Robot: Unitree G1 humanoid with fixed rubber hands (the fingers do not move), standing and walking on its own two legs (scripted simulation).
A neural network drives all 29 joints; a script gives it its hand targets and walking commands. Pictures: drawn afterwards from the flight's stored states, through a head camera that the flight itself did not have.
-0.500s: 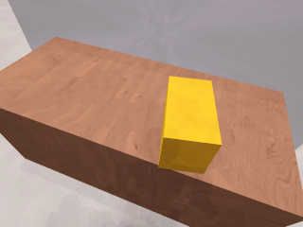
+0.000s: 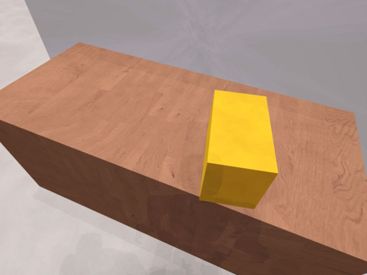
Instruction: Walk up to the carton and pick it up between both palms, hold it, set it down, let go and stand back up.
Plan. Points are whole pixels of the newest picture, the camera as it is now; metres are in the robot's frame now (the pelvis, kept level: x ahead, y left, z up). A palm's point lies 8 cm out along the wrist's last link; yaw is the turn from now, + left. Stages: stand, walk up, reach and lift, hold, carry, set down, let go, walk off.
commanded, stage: stand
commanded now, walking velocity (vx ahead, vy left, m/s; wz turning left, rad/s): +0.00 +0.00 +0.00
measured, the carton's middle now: (233, 146) +0.49 -0.14 -0.04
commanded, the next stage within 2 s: none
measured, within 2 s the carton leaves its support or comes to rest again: neither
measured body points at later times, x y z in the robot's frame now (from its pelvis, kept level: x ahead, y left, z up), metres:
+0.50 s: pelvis -0.03 +0.02 +0.00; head -0.03 +0.02 +0.45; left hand +0.01 +0.28 -0.13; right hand +0.04 -0.25 -0.12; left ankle +0.04 +0.15 -0.71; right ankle -0.03 -0.10 -0.72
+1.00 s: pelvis +0.00 +0.02 +0.02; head +0.02 +0.03 +0.47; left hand +0.04 +0.28 -0.12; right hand +0.06 -0.23 -0.12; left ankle +0.04 +0.15 -0.72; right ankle -0.03 -0.10 -0.72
